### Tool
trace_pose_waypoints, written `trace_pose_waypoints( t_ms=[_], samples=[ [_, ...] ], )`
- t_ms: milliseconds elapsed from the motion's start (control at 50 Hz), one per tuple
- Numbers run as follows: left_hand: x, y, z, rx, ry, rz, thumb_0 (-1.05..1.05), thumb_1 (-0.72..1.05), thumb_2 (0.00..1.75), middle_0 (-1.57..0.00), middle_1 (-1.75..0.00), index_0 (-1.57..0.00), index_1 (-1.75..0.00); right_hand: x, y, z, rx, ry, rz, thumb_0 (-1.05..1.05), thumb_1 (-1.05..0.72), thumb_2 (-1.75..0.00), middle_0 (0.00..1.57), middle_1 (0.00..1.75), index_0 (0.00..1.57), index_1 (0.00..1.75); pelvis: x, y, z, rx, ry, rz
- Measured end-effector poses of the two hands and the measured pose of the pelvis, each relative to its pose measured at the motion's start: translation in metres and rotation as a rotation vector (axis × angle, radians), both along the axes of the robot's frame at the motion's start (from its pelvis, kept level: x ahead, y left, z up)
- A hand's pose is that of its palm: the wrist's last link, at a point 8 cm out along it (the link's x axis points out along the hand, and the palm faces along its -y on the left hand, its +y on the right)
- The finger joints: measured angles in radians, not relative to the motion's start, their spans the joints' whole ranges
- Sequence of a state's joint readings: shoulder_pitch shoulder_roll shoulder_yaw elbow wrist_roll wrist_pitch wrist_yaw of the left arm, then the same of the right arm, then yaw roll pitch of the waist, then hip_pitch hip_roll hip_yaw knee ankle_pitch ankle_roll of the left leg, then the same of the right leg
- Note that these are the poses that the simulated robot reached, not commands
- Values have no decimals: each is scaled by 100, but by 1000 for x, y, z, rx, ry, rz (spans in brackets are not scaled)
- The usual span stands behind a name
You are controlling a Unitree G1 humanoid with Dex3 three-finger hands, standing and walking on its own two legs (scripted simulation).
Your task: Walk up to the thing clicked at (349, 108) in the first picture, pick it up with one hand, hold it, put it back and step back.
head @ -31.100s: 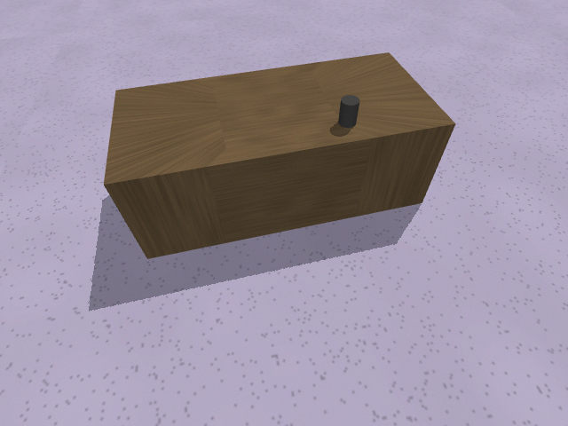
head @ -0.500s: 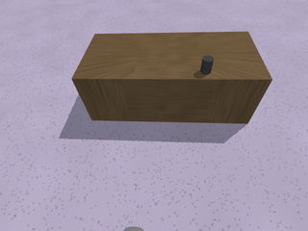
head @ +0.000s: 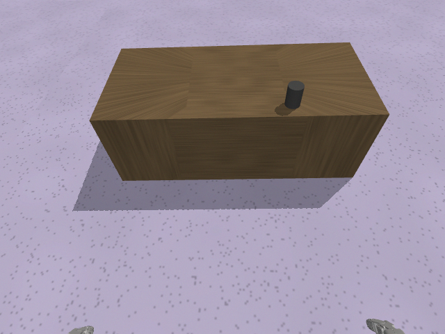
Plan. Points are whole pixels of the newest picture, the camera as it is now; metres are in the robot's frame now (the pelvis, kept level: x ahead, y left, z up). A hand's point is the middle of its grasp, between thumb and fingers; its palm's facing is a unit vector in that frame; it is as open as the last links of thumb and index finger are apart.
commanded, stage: step back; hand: right
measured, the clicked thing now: (294, 95) +1.05 -0.28 -0.27
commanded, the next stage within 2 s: stand in 0.62 s
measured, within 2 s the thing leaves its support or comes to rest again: neither
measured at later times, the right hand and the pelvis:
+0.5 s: hand out of the picture +0.07 -0.25 -0.14, palm faces +0.01 +0.94 -0.35, open 7.4 cm; pelvis -0.02 +0.00 +0.01, yaw -2 degrees
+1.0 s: hand out of the picture +0.05 -0.25 -0.14, palm faces +0.01 +0.95 -0.31, open 7.4 cm; pelvis -0.02 +0.00 +0.02, yaw -1 degrees
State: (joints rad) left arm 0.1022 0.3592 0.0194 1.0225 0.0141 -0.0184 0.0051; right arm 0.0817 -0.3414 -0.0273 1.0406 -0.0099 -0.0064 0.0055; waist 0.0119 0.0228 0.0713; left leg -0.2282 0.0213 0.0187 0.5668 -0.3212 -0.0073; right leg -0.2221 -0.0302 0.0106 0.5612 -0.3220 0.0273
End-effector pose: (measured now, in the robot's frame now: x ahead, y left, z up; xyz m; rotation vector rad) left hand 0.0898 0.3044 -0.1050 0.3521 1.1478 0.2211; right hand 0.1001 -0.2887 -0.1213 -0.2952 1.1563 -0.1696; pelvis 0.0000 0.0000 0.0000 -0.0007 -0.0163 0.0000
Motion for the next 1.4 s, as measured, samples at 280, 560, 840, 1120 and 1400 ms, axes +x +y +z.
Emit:
trace_pose_waypoints(
  t_ms=[280,560,840,1120,1400],
  samples=[
    [11,-4,1,-25,-21,-35,0,91,90,-21,-30,-21,-30,-2,-10,20,-40,-17,-25,1,-90,-90,21,30,20,30,-10,1,7,-1,-13,-21],
    [-32,-3,-3,-45,58,-27,0,91,90,-21,-30,-21,-30,-46,-6,18,-28,46,-47,1,-90,-90,21,30,20,30,-27,4,12,-4,-23,-37],
    [-57,-5,0,-45,125,-2,0,91,90,-20,-30,-21,-30,-63,-1,12,7,80,-64,1,-90,-90,21,30,20,30,-23,3,16,4,-17,-19],
    [-33,-15,2,-43,80,-16,0,91,90,-20,-30,-21,-30,-48,-13,17,-12,60,-53,1,-90,-90,21,30,20,30,-15,-4,17,0,-21,-12],
    [-22,-17,4,-43,60,-22,0,91,90,-20,-30,-21,-30,-51,-18,18,-19,69,-51,1,-90,-90,21,30,20,30,-15,-7,17,-1,-21,-10]
  ],
)
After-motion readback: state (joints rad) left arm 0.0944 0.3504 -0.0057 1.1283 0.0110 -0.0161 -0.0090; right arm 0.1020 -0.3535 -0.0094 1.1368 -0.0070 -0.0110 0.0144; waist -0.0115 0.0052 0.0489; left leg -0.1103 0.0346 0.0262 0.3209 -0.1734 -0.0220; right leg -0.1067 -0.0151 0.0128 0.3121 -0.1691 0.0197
